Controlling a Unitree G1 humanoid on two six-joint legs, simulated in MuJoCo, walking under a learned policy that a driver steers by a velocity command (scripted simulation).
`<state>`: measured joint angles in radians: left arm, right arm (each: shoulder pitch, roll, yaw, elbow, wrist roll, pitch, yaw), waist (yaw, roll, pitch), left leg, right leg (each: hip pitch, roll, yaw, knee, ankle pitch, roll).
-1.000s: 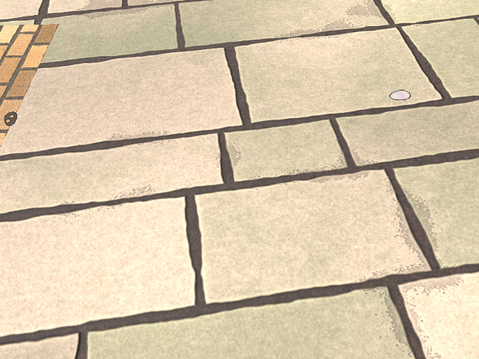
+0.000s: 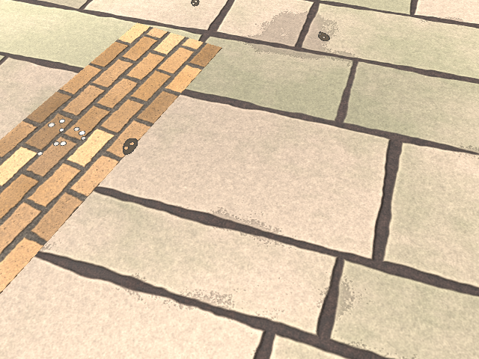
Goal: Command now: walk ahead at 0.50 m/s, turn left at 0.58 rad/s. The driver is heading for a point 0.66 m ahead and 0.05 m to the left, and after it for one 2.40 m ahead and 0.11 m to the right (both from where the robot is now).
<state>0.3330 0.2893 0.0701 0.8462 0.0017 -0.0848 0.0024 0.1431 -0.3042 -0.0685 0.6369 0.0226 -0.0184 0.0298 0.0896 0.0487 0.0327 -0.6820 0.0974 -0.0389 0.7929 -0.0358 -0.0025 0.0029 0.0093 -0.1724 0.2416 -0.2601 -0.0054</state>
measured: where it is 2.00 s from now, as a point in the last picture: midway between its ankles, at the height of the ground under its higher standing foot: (251, 168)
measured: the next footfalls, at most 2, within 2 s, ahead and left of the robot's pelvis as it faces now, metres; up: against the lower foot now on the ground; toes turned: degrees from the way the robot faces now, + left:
left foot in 0.16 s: +0.25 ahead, +0.14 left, +0.00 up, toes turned +8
right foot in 0.64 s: +0.57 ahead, +0.00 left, +0.00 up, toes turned +19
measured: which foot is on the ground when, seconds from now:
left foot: up 0.00-0.14, down 0.16-0.66, up 0.68-1.00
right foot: down 0.00-0.14, up 0.16-0.62, down 0.64-1.00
